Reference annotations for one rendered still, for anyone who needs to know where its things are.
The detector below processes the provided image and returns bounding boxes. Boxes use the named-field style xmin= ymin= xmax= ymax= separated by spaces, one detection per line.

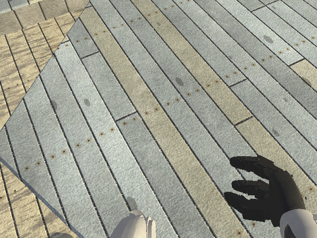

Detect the robot left thigh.
xmin=110 ymin=215 xmax=157 ymax=238

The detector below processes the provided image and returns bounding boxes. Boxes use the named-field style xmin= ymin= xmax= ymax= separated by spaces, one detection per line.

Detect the right robot forearm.
xmin=279 ymin=208 xmax=317 ymax=238

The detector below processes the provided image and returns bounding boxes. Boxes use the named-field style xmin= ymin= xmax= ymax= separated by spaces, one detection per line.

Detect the robot right hand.
xmin=224 ymin=155 xmax=307 ymax=227

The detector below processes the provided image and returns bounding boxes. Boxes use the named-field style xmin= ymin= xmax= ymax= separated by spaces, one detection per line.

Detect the left robot shin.
xmin=129 ymin=209 xmax=147 ymax=219

